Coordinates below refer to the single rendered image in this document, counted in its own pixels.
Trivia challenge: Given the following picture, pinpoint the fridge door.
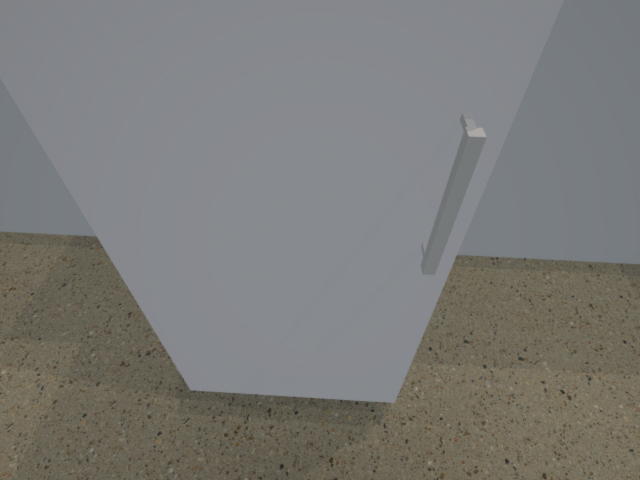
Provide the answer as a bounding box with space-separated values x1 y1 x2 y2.
0 0 564 403

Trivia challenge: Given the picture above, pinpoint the handle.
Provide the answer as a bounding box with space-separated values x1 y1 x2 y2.
421 112 487 275

